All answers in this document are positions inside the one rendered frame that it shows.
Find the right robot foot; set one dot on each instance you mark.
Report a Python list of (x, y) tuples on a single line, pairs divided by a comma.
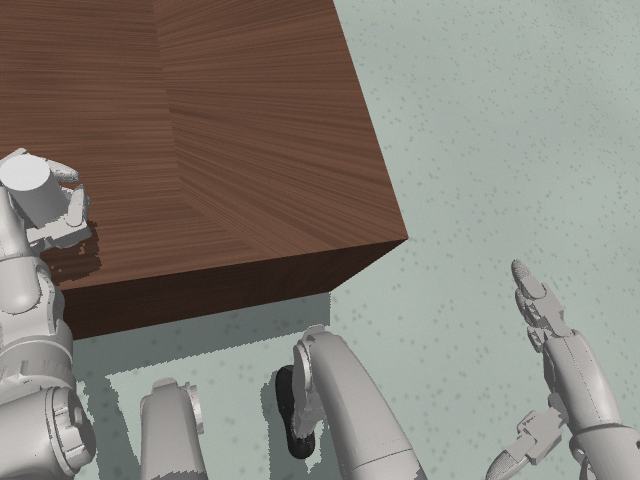
[(298, 448)]

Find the can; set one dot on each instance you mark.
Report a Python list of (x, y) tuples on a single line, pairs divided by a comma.
[(31, 182)]

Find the right robot hand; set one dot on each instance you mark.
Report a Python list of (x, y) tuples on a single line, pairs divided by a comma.
[(581, 394)]

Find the left robot arm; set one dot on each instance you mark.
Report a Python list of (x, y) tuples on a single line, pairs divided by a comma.
[(44, 431)]

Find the left robot hand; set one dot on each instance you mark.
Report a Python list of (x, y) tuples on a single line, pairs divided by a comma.
[(18, 235)]

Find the right robot arm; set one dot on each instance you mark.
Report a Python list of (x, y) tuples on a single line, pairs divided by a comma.
[(607, 452)]

